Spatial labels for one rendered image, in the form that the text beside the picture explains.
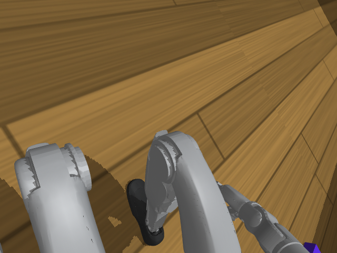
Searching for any right robot foot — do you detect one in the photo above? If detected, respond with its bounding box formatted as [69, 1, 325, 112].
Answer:
[126, 179, 164, 246]

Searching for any right robot hand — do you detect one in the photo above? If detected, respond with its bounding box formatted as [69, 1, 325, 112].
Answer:
[216, 181, 250, 221]

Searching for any right robot arm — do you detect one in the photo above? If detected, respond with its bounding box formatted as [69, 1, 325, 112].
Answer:
[239, 201, 310, 253]

